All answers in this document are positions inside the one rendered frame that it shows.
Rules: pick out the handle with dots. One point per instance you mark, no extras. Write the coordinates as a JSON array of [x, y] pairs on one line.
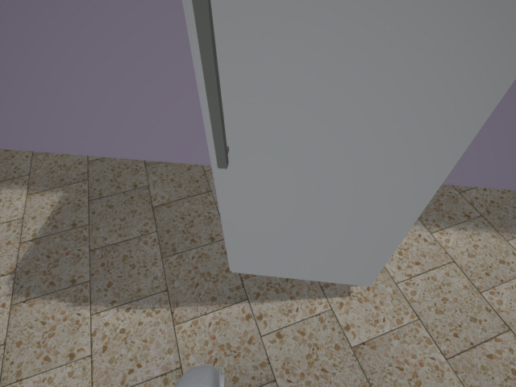
[[205, 30]]

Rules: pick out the robot left thigh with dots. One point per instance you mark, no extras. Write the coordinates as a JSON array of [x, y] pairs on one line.
[[202, 376]]

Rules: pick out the fridge door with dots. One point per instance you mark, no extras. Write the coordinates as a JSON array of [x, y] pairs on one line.
[[343, 118]]

